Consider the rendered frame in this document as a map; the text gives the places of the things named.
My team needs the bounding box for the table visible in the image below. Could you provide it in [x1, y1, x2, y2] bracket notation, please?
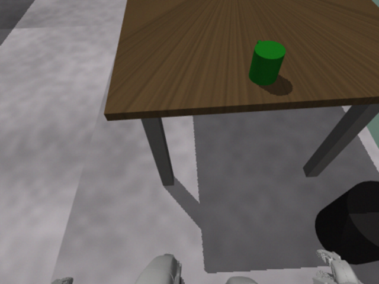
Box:
[104, 0, 379, 186]

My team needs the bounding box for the right robot hand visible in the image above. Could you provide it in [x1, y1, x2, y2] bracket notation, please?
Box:
[312, 250, 360, 284]

